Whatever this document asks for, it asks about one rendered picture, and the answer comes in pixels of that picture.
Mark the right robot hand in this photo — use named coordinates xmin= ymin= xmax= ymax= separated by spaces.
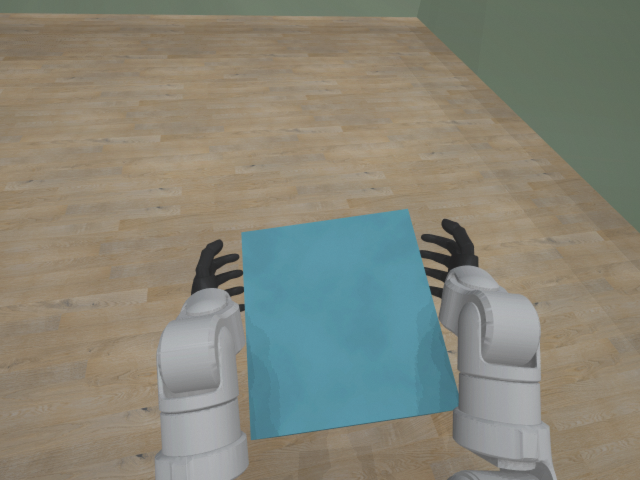
xmin=419 ymin=219 xmax=478 ymax=299

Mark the carton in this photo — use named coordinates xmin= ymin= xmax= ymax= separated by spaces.
xmin=241 ymin=209 xmax=459 ymax=440

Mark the robot left forearm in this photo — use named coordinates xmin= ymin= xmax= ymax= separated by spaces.
xmin=155 ymin=288 xmax=249 ymax=480

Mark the robot right forearm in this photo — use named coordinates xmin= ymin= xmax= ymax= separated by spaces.
xmin=438 ymin=265 xmax=557 ymax=480

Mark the left robot hand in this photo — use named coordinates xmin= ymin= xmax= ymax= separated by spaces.
xmin=191 ymin=239 xmax=245 ymax=312

